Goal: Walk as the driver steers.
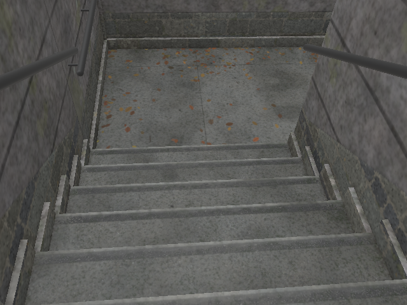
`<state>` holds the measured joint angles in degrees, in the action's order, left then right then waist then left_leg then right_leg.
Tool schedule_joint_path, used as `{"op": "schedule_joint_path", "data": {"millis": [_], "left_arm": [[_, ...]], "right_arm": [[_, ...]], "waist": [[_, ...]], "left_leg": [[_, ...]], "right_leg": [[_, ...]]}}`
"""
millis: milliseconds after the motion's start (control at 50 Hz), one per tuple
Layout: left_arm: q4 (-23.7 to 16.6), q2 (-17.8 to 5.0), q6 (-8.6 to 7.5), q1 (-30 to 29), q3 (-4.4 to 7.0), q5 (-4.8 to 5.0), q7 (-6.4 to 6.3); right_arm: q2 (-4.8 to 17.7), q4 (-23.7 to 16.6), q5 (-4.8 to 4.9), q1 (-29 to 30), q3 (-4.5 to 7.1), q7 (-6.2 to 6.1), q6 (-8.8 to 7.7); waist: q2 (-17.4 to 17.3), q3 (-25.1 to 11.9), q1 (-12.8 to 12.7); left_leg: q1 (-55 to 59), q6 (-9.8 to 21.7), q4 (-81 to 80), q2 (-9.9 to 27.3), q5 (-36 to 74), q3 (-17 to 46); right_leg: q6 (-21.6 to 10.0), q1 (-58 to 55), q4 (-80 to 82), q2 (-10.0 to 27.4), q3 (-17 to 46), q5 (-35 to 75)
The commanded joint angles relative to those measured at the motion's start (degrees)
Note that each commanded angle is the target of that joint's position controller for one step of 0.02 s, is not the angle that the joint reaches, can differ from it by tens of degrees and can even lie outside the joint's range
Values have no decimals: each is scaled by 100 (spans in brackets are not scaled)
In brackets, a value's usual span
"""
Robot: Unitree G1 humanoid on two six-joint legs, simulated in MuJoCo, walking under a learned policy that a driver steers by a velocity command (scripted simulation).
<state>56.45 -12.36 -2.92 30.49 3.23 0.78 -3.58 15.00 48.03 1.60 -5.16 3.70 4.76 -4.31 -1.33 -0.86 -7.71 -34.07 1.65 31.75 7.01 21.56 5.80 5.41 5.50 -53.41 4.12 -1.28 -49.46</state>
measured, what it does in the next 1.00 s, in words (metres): goes down: left foot 0.17 m lower, then right foot 0.17 m lower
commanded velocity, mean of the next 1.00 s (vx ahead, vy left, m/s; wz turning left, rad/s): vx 0.29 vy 0.00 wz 0.00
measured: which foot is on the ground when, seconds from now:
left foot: up 0.00-0.02, down 0.04-0.66, up 0.68-1.00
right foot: down 0.00-0.04, up 0.06-0.64, down 0.66-1.00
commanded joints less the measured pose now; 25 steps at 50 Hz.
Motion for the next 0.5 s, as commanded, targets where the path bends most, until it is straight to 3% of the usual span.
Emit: {"op": "schedule_joint_path", "data": {"millis": [20, 40, 60, 80, 100, 120, 140, 160, 180, 200, 220, 240, 260, 280, 300, 320, 340, 360, 380, 420, 440, 460, 480, 500], "left_arm": [[-315, -911, 22, -837, 178, 5, 26], [-196, -1001, -43, -1004, 216, -1, 77], [33, -414, -119, -490, 191, 211, 77], [29, 2, -229, 967, 119, 208, 119], [-97, -179, -243, 992, 131, 281, 124], [-345, -186, -230, 580, 102, 325, 41], [-620, 5, -141, 48, 11, 436, -134], [-741, -16, -42, -359, -20, 448, -178], [-755, -67, 62, -604, -34, 342, -137], [-713, -203, 140, -582, 3, 216, -88], [-748, -189, 127, -650, 42, 176, -9], [-760, -515, 82, -617, 152, 157, 46], [-847, -586, 73, -897, 194, 63, 68], [-1018, -434, 58, -1348, 161, -101, 93], [-1037, -217, 84, -1450, 111, -207, 120], [-946, -69, 83, -1202, 82, -151, 183], [-931, -156, 113, -1120, 96, -90, 248], [-1050, -237, 49, -1524, 96, -58, 301], [-1227, -402, 0, -2002, 124, 7, 326], [-1322, -241, -55, -2509, 66, -80, 443], [-1286, -117, -40, -2421, 27, -178, 529], [-1271, -16, -42, -2589, -8, -256, 595], [-1330, 76, -3, -2799, -22, -277, 653], [-1377, 102, 45, -2867, -35, -174, 681]], "right_arm": [[622, 432, 43, -1854, 260, -201, 121], [1093, 947, -108, -3319, 430, -272, 176], [1146, 1114, -374, -3617, 308, -299, 128], [1295, 966, -436, -3186, 168, -217, 20], [1056, 900, -338, -3048, 146, -181, 111], [1037, 992, -215, -3042, 113, -153, 172], [1022, 1195, -76, -2619, 118, -172, 232], [820, 1099, -80, -2148, 23, -203, 147], [405, 1014, -228, -1654, -137, -172, 29], [69, 966, -321, -1399, -254, -113, -52], [-217, 1022, -319, -1342, -339, -171, -63], [-308, 916, -330, -1171, -395, -185, -111], [-100, 883, -303, -1169, -357, -346, -157], [152, 971, -274, -1425, -302, -498, -145], [255, 1126, -286, -1744, -261, -611, -121], [334, 1281, -327, -2013, -232, -668, -90], [362, 1256, -310, -2074, -211, -656, -72], [241, 1364, -114, -2466, -174, -728, -95], [233, 1335, -37, -2668, -170, -750, -100], [55, 1351, -100, -2918, -214, -794, -59], [-51, 1248, -101, -2710, -242, -860, 7], [-76, 1182, -101, -2648, -245, -885, 45], [-145, 1180, -53, -2623, -271, -890, 123], [-128, 1160, -69, -2598, -275, -878, 177]], "waist": [[445, -38, 1329], [250, -543, 2159], [-1353, -521, 2155], [-2893, -1140, 1196], [-2827, -1458, 1155], [-1956, -1432, 1080], [-1079, -1144, 867], [-964, -579, 764], [-341, -98, 647], [73, 153, 476], [-185, 228, 386], [-139, 314, 234], [-320, 533, 210], [-533, 542, 386], [-487, 308, 455], [-416, 84, 375], [-256, 12, 341], [-222, 116, 601], [-115, 268, 795], [-187, 325, 1014], [-72, 398, 932], [-44, 358, 1059], [31, 422, 1156], [-40, 522, 1210]], "left_leg": [[2802, -54, -583, -283, 268, -575], [4564, -81, 76, -290, 750, -998], [4909, 394, -38, 546, 1845, -44], [5630, 521, 1167, 921, 3492, 658], [5422, 764, 800, 1250, 2670, 1163], [4870, 1061, -14, 1668, 533, 1893], [4220, 1161, -1218, 1841, -2454, 2998], [3160, 1417, -1393, 1976, -2601, 3257], [2139, 1528, -1043, 1968, -2340, 2923], [1345, 1387, -728, 1576, -2661, 2320], [1139, 1199, -522, 1256, -2742, 1864], [970, 897, -637, 797, -2853, 1309], [515, 810, -1037, 442, -2703, 678], [636, 937, -1201, 400, -2305, 674], [840, 1073, -1006, 463, -1250, 721], [1244, 1209, -646, 682, -308, 891], [1449, 1149, -479, 616, 334, 683], [2293, 1080, -188, 659, -190, 836], [2684, 912, -72, 512, -929, 752], [2683, 757, 198, 504, -1374, 858], [1946, 664, 396, 145, -2037, 302], [1286, 607, 409, -40, -2403, 48], [887, 585, 483, -157, -2830, -96], [840, 674, 705, -135, -2973, -10]], "right_leg": [[-592, 1390, -1055, 425, 426, 3882], [-267, 2146, -2851, 195, 383, 4022], [144, 3106, -6032, -818, 448, -230], [-109, 4183, -7040, -911, 1509, -364], [-166, 4611, -7286, -867, 1499, -49], [-245, 4962, -7376, -828, 1182, 492], [-398, 5300, -7176, -580, 537, 1435], [-565, 5284, -7109, -330, 498, 1881], [-852, 5060, -6916, -128, 889, 2203], [-1083, 4752, -6004, 48, 1083, 2419], [-1229, 4901, -5575, 71, 1208, 2804], [-1324, 4786, -4096, 204, 1350, 3833], [-1082, 4309, -2423, 207, 1016, 4676], [-865, 4140, -1544, 233, 798, 5134], [-695, 3888, -1318, 245, 729, 5355], [-653, 3944, -1497, 294, 853, 5471], [-691, 3946, -1374, 198, 698, 5550], [-751, 4761, -884, 303, 1033, 5950], [-863, 5193, -20, 198, 1017, 6430], [-959, 5084, 588, 181, 911, 6939], [-943, 4194, 1314, 82, 728, 7899], [-909, 3300, 1546, -137, 450, 8522], [-810, 2742, 1857, -259, 306, 8503], [-734, 2606, 2011, -279, 323, 8321]]}}
Next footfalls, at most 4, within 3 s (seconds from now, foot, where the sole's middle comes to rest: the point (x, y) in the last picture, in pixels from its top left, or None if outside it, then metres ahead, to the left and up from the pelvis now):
0.04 left None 0.17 0.17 -0.85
0.66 right None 0.48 -0.05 -1.02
1.02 left None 0.48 0.21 -1.02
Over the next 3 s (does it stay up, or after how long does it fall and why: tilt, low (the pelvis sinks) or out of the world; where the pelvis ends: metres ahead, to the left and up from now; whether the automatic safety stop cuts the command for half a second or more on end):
stays up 0.46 0.10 -0.24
